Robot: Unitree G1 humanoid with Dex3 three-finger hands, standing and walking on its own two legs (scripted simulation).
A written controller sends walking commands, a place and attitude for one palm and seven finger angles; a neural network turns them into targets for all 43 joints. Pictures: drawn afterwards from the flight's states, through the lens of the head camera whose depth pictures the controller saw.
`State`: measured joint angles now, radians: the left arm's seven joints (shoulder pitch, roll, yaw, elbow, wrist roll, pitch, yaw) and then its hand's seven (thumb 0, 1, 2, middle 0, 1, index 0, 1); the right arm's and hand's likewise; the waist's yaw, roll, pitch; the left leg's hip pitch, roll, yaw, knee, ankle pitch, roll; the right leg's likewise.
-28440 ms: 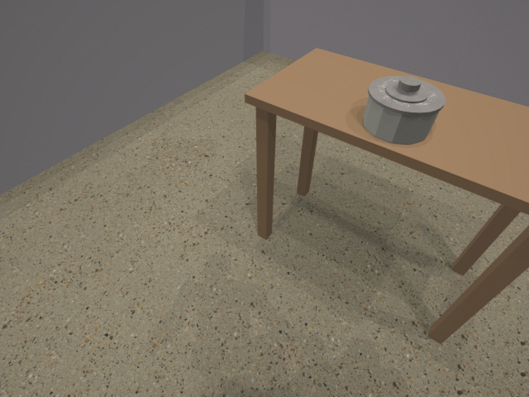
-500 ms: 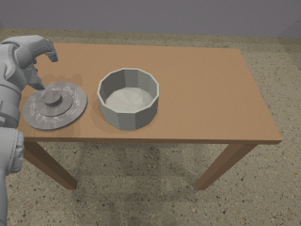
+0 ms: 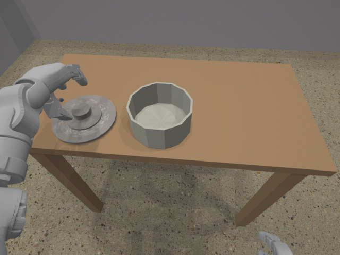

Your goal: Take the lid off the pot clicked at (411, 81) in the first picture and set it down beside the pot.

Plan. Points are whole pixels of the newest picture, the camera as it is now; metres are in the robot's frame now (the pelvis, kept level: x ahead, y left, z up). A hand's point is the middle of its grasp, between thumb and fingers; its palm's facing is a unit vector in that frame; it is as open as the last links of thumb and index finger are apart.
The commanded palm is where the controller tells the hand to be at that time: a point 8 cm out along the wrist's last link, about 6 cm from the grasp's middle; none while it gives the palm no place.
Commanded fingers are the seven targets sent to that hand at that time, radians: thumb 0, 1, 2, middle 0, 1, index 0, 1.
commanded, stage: draw the hand back to the body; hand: left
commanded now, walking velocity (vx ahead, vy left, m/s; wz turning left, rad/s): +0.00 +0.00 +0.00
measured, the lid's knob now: (81, 111) +0.49 +0.28 +0.02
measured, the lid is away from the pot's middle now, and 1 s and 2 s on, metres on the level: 0.24 0.24 0.24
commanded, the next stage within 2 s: step back with the hand held close in 1.74 s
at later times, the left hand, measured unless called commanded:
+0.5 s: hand (66, 99) +0.37 +0.21 +0.19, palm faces +0.39 -0.89 -0.24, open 9.9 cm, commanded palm +0.32 +0.25 +0.21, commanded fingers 0.00 0.47 0.83 -0.29 -0.51 -0.29 -0.51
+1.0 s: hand (56, 135) +0.28 +0.20 +0.20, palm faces +0.41 -0.88 -0.24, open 7.7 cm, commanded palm +0.23 +0.23 +0.20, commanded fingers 0.00 0.90 0.90 -0.20 -0.30 -0.20 -0.30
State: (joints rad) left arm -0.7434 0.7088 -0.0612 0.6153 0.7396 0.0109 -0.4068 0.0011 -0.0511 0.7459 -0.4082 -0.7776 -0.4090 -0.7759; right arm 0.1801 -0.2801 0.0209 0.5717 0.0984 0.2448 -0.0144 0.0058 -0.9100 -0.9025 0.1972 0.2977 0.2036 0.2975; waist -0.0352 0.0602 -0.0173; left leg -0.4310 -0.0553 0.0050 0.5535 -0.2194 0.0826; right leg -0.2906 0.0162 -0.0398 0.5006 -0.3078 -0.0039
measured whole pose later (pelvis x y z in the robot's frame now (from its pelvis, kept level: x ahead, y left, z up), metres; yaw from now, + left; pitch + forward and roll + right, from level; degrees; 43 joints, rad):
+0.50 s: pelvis +0.01 -0.05 +0.01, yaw -3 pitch -2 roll +0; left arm -0.26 0.44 0.33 0.21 -0.09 -0.01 0.08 0.00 0.24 0.79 -0.34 -0.63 -0.34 -0.63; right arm 0.20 -0.29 0.04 0.67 0.05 0.00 -0.05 0.01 -0.91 -0.90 0.20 0.30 0.20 0.30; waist 0.01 0.02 0.03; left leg -0.18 0.00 0.03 0.41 -0.20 0.01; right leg -0.06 0.07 0.00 0.37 -0.27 -0.06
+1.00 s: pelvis +0.00 -0.06 +0.01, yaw -2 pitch -5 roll +0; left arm 0.05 0.36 0.34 -0.10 -0.13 -0.07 0.08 0.01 0.81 0.88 -0.23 -0.34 -0.22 -0.34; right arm 0.12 -0.24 0.04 0.67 0.03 -0.04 -0.06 0.01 -0.91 -0.90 0.20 0.30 0.20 0.30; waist 0.04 0.06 0.04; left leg -0.13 0.01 0.01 0.39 -0.18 0.00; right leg -0.01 0.08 -0.02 0.35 -0.26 -0.08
